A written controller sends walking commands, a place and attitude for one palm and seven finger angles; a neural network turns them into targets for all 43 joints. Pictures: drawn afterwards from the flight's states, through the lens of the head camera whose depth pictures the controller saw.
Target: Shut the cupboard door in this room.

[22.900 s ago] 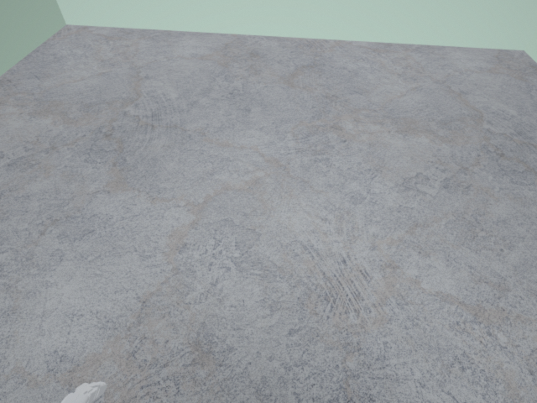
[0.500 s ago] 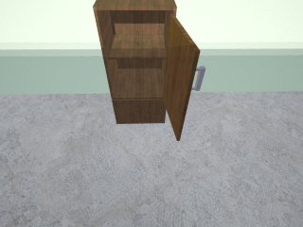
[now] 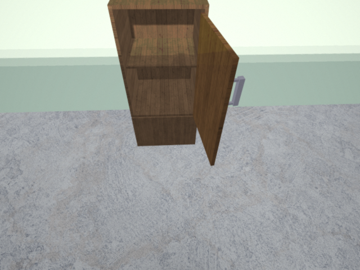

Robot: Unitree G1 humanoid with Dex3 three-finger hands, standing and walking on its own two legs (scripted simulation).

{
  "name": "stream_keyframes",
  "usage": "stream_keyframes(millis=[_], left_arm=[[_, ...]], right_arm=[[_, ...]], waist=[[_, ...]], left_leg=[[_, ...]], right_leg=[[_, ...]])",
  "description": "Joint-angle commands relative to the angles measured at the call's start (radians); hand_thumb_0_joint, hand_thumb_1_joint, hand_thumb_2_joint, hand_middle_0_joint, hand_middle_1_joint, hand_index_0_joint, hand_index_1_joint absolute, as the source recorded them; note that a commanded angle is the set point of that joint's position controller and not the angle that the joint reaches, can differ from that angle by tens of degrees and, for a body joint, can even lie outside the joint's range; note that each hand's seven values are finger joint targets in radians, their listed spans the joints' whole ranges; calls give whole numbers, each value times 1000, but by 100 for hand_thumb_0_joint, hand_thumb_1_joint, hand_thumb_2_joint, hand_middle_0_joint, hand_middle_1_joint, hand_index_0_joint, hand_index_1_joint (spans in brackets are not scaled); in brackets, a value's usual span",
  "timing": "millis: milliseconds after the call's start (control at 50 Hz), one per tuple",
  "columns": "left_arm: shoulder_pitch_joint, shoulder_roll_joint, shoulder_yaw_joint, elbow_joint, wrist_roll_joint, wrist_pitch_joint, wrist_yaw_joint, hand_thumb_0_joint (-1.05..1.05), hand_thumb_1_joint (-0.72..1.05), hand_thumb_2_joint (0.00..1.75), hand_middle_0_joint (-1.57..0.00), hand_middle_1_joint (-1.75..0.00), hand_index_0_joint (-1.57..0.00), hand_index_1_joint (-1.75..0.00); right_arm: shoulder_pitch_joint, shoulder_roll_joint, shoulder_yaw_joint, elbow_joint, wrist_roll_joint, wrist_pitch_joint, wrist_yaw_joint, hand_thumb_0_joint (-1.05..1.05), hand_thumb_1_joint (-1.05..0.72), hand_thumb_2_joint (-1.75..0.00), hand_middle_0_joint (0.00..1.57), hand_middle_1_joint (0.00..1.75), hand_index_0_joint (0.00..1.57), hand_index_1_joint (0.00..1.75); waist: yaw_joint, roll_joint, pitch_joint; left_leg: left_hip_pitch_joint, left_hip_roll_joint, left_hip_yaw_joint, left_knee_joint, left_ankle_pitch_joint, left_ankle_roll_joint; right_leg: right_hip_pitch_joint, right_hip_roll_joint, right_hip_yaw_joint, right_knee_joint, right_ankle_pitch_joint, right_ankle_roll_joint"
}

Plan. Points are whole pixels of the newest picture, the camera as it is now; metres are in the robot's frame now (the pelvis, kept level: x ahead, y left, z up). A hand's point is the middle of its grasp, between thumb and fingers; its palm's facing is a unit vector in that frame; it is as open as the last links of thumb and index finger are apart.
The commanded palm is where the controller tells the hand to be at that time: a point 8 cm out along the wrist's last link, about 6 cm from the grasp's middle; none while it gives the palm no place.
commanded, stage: stand and wait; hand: left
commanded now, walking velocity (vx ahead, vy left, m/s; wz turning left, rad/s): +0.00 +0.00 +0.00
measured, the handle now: (232, 92) +0.73 -0.16 -0.03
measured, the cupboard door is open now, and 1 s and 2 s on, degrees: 99 99 99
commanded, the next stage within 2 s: turn or walk to find it in 0.06 s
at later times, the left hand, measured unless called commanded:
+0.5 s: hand out of the picture +0.00 +0.20 -0.19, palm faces +0.16 -0.96 -0.21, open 7.4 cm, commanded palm none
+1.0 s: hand out of the picture +0.04 +0.17 -0.15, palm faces +0.26 -0.92 -0.29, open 7.4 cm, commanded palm none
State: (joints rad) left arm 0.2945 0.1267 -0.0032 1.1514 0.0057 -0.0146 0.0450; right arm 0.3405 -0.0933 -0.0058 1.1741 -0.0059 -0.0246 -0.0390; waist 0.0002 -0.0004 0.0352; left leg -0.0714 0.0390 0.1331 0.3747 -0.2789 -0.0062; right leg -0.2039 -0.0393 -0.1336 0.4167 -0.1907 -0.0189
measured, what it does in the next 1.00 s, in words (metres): steps on the spot, turning left: right foot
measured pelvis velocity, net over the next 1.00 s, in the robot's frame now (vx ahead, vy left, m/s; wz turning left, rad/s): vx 0.01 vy -0.05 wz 0.29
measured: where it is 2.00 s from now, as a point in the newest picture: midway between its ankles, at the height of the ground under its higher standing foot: outside the picture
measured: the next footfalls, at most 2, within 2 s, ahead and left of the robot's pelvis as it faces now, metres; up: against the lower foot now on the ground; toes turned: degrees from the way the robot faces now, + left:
right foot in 0.86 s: +0.06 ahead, -0.13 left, +0.00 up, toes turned +13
left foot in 1.28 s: -0.03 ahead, +0.09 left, +0.00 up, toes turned +22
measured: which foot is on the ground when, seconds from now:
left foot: down 0.00-0.88, up 0.90-1.00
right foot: down 0.00-0.54, up 0.56-0.84, down 0.86-1.00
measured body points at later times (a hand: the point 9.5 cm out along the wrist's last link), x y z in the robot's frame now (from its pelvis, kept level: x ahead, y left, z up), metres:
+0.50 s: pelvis -0.01 +0.01 -0.02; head +0.03 +0.02 +0.43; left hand -0.01 +0.25 -0.18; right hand +0.03 -0.22 -0.17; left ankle -0.05 +0.11 -0.74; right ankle +0.02 -0.10 -0.74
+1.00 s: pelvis +0.01 -0.05 +0.00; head +0.06 -0.07 +0.44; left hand +0.03 +0.22 -0.13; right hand +0.13 -0.27 -0.17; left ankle -0.06 +0.09 -0.70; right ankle +0.02 -0.13 -0.74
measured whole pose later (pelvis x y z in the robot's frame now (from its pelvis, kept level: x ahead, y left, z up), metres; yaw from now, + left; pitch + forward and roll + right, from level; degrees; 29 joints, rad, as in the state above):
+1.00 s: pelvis +0.01 -0.05 +0.00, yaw +17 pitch +0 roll +3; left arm 0.15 0.19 0.01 0.97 0.01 -0.01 0.02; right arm 0.18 -0.24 -0.07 1.01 -0.01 0.04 -0.02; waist -0.02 0.04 0.08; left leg -0.35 -0.02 -0.05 0.86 -0.49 -0.04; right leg -0.22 -0.03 -0.06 0.53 -0.32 -0.05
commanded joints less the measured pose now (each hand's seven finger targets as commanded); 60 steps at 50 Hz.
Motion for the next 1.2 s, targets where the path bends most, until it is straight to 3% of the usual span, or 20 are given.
stream_keyframes(millis=[0,280,400,460,480,520,540,580,640,740,800,820,840,860,880,920,980,1060,1140,1180], left_arm=[[75,82,17,-20,2,-12,1,0,90,90,-20,-30,-20,-30],[26,129,53,-90,9,15,1,0,90,90,-20,-30,-20,-30],[4,195,84,-145,14,17,-2,0,90,90,-20,-30,-20,-30],[-56,218,93,-179,17,22,-3,0,90,90,-20,-30,-20,-30],[-80,208,94,-194,15,28,-6,0,90,90,-20,-30,-20,-30],[-142,143,79,-240,9,36,-11,0,90,90,-20,-30,-20,-30],[-171,148,77,-252,14,40,-9,0,90,90,-20,-30,-20,-30],[-178,155,79,-254,12,35,-14,0,90,90,-20,-30,-20,-30],[-174,154,74,-253,4,33,-20,0,90,90,-20,-30,-20,-30],[-180,144,64,-278,-2,26,-23,0,90,90,-20,-30,-20,-30],[-88,166,63,-242,-1,8,-21,0,90,90,-20,-30,-20,-30],[-53,203,66,-223,4,-3,-17,0,90,90,-20,-30,-20,-30],[-35,277,77,-212,16,-13,-8,0,90,90,-20,-30,-20,-30],[-33,311,77,-218,15,-11,-10,0,90,90,-20,-30,-20,-30],[-22,296,83,-215,10,-13,-9,0,90,90,-20,-30,-20,-30],[-84,247,64,-210,8,-12,-11,0,90,90,-20,-30,-20,-30],[-80,226,53,-199,8,-15,-14,0,90,90,-20,-30,-20,-30],[-23,246,63,-175,14,-12,-14,0,90,90,-20,-30,-20,-30],[33,250,71,-139,17,-9,-9,0,90,90,-20,-30,-20,-30],[30,239,66,-116,15,-9,-8,0,90,90,-20,-30,-20,-30]], right_arm=[[73,-88,-19,-18,-2,-7,-1,0,-90,-90,20,30,20,30],[-11,-127,-48,-97,-6,27,12,0,-90,-90,20,30,20,30],[-22,-124,-64,-150,-7,36,21,0,-90,-90,20,30,20,30],[-30,-129,-68,-172,-8,43,27,0,-90,-90,20,30,20,30],[-23,-149,-71,-184,-11,40,30,0,-90,-90,20,30,20,30],[-12,-239,-86,-199,-22,26,22,0,-90,-90,20,30,20,30],[2,-258,-90,-192,-21,22,11,0,-90,-90,20,30,20,30],[-20,-260,-90,-201,-21,16,5,0,-90,-90,20,30,20,30],[-57,-267,-90,-217,-19,18,4,0,-90,-90,20,30,20,30],[-69,-290,-103,-237,-23,30,11,0,-90,-90,20,30,20,30],[-101,-277,-101,-235,-15,30,17,0,-90,-90,20,30,20,30],[-97,-246,-95,-230,-7,26,22,0,-90,-90,20,30,20,30],[-78,-184,-81,-240,-1,20,28,0,-90,-90,20,30,20,30],[-113,-174,-76,-262,-3,31,24,0,-90,-90,20,30,20,30],[-139,-194,-78,-264,-9,53,14,0,-90,-90,20,30,20,30],[-132,-192,-75,-211,-8,55,17,0,-90,-90,20,30,20,30],[-124,-182,-67,-178,-3,60,25,0,-90,-90,20,30,20,30],[-180,-186,-59,-179,1,62,28,0,-90,-90,20,30,20,30],[-223,-170,-48,-184,4,49,26,0,-90,-90,20,30,20,30],[-195,-159,-42,-165,5,41,21,0,-90,-90,20,30,20,30]], waist=[[6,6,64],[8,8,48],[6,-115,-45],[-11,-99,-40],[-21,-10,-40],[-49,298,17],[-56,278,20],[-30,165,-23],[-19,136,-64],[-26,154,-107],[15,142,-139],[26,73,-147],[23,-140,-161],[34,-211,-108],[41,-270,-93],[5,-147,-22],[-3,-145,-22],[25,-161,-2],[49,-134,-42],[33,-132,-68]], left_leg=[[-98,98,-99,-89,115,23],[-227,83,-156,45,114,36],[-249,18,-107,246,75,14],[-210,26,-104,248,-11,6],[-191,59,-177,170,67,26],[-170,239,-546,-72,322,141],[-115,277,-593,-88,457,199],[-30,264,-545,-19,593,224],[10,202,-449,11,635,199],[27,172,-445,52,678,179],[-49,107,-396,118,558,101],[-157,63,-348,169,387,47],[-332,-30,-241,279,88,-9],[-371,-73,-200,374,-289,-28],[-348,-46,-229,480,-345,-27],[-347,-27,-211,578,-253,-30],[-305,-17,-169,562,-171,-41],[-280,-10,-146,488,-176,-46],[-270,-15,-131,359,-188,-40],[-206,-16,-117,229,-119,-37]], right_leg=[[26,-102,115,-63,124,0],[-20,-148,60,59,52,11],[-4,-289,115,11,52,-63],[-75,-324,88,35,24,-75],[-114,-269,36,109,-21,-37],[-262,-44,-45,438,-244,71],[-339,-45,46,580,-361,66],[-395,-48,113,670,-331,69],[-361,-32,122,629,-284,89],[-223,10,106,346,-274,88],[1,20,77,10,-30,80],[144,-49,125,-65,103,70],[271,-249,335,-50,294,-1],[193,-389,417,-60,454,-104],[106,-387,443,-73,505,-150],[82,-296,335,-39,563,-163],[73,-226,229,-42,579,-122],[62,-249,245,-73,488,-146],[142,-261,261,-43,544,-161],[147,-246,251,-23,532,-140]])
